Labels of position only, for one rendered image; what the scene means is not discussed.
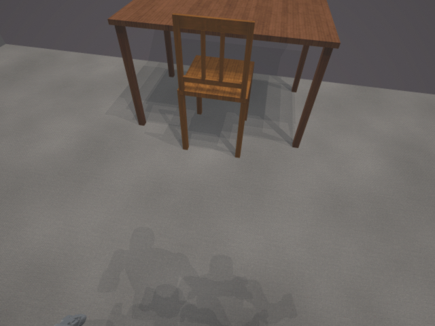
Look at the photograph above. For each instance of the chair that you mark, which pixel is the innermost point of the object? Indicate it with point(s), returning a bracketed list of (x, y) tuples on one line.
[(211, 77)]

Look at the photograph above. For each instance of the table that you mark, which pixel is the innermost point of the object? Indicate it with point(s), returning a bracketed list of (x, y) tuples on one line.
[(302, 22)]

